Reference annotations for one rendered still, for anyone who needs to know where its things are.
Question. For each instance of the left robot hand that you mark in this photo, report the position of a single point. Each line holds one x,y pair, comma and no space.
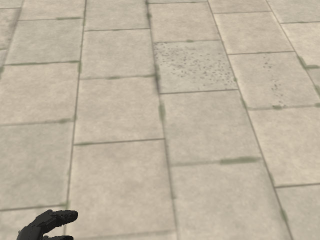
46,222

